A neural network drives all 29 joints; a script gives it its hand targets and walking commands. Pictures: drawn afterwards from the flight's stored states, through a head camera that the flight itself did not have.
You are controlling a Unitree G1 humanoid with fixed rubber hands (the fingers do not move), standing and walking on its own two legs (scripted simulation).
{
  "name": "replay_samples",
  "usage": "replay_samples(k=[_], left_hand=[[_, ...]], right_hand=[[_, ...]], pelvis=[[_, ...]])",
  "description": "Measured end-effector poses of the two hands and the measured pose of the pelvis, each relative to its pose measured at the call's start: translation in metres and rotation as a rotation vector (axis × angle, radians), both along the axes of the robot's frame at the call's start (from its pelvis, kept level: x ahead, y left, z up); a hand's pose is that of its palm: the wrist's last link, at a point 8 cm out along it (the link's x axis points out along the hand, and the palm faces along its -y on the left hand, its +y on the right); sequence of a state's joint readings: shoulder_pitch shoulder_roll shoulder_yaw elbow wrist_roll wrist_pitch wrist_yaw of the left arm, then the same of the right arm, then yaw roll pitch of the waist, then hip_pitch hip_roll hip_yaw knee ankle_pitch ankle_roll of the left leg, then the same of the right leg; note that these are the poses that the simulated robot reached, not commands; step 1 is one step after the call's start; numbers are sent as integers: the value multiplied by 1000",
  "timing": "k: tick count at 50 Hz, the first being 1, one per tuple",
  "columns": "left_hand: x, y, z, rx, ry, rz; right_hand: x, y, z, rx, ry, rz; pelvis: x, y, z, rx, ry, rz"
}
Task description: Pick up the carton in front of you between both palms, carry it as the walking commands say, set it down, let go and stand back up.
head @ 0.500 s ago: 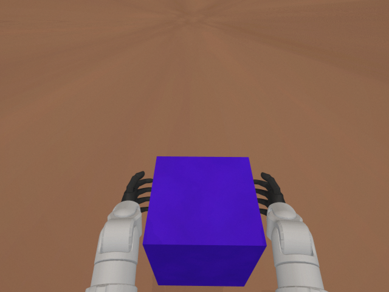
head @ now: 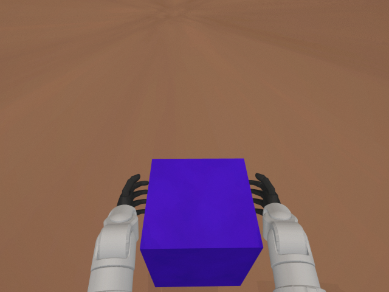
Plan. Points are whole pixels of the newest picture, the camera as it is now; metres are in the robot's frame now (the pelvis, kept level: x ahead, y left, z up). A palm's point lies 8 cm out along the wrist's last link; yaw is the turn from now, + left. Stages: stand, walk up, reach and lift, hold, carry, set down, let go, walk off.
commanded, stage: hold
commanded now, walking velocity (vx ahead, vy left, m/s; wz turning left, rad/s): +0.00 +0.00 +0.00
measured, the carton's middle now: (198, 225) +0.28 +0.01 -0.06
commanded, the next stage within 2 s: set down in 0.64 s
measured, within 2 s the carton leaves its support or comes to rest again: neither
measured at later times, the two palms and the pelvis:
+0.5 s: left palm (122, 193) +0.30 +0.18 +0.04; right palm (267, 217) +0.25 -0.12 +0.04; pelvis -0.01 +0.07 +0.00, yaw -10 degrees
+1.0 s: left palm (128, 188) +0.34 +0.18 -0.01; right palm (256, 205) +0.30 -0.12 +0.00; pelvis -0.01 +0.06 -0.01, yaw -10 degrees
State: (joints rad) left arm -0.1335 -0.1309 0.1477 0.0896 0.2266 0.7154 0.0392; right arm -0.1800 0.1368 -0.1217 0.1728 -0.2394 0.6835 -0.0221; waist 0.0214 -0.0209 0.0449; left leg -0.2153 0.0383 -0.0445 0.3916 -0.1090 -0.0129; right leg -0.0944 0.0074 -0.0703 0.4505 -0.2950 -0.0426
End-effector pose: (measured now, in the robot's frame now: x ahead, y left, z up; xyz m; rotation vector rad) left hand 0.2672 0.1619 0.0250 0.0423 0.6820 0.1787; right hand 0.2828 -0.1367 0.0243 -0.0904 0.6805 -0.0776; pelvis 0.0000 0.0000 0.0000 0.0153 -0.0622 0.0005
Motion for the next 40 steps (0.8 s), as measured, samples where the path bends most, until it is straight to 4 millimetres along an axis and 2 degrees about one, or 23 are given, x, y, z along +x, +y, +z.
replay_samples(k=[6,10,22,27,33,40], left_hand=[[16,-23,4,7,-4,-139],[25,-28,8,2,-13,-196],[30,8,11,-27,-5,-201],[34,17,14,-37,-10,-208],[40,19,16,-44,-15,-215],[49,14,11,-53,-2,-200]], right_hand=[[-25,-22,3,10,-6,-143],[-33,-25,10,10,-14,-205],[-32,11,18,-8,-3,-208],[-29,19,19,-8,-7,-213],[-26,22,21,-5,-10,-225],[-17,18,16,-2,5,-230]], pelvis=[[-4,14,1,-16,-36,-81],[-7,27,1,-16,-47,-119],[-8,65,2,-18,-52,-164],[-6,76,1,-20,-51,-170],[-2,82,1,-20,-52,-177],[1,77,1,-15,-47,-185]])
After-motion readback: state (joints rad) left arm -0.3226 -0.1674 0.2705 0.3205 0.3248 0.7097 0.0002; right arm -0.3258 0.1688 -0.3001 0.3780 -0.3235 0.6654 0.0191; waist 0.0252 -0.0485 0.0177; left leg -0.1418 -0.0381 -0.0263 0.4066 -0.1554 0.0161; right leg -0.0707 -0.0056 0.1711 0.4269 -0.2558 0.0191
